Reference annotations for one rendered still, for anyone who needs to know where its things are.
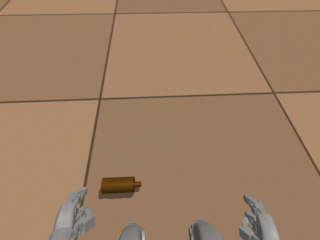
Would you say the right robot hand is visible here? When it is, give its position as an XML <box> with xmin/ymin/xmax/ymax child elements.
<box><xmin>239</xmin><ymin>194</ymin><xmax>280</xmax><ymax>240</ymax></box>

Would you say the left robot hand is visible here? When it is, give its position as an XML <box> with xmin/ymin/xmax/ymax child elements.
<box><xmin>53</xmin><ymin>187</ymin><xmax>95</xmax><ymax>238</ymax></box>

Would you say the left robot arm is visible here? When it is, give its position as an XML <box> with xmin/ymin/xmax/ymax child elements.
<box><xmin>47</xmin><ymin>227</ymin><xmax>76</xmax><ymax>240</ymax></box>

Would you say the bottle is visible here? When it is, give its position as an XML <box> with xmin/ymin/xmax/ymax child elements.
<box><xmin>101</xmin><ymin>176</ymin><xmax>141</xmax><ymax>194</ymax></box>

